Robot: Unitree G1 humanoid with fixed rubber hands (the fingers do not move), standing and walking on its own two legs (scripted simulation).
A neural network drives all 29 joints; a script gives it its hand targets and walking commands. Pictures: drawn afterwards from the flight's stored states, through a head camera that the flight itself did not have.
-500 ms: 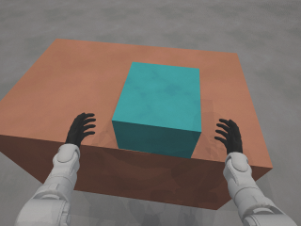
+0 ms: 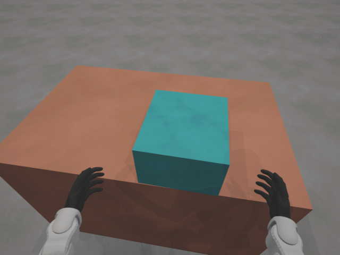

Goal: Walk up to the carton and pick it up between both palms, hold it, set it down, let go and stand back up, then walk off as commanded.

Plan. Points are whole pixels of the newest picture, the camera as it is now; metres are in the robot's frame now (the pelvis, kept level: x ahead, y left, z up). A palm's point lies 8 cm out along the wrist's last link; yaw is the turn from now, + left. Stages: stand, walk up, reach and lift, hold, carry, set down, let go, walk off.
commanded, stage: set down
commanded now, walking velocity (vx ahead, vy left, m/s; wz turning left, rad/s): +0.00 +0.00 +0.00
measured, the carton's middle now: (184, 138) +0.50 -0.04 -0.04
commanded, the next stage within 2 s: let go in 1.62 s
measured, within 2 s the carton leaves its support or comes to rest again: neither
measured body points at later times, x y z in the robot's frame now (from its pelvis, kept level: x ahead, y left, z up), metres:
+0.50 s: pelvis +0.01 -0.01 +0.00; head -0.01 -0.01 +0.45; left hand +0.22 +0.24 -0.01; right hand +0.20 -0.23 -0.01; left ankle +0.01 +0.10 -0.74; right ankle +0.03 -0.10 -0.74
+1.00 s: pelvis +0.01 -0.01 +0.00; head +0.01 -0.01 +0.45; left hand +0.21 +0.24 -0.03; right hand +0.19 -0.24 -0.04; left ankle +0.01 +0.10 -0.74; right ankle +0.03 -0.10 -0.74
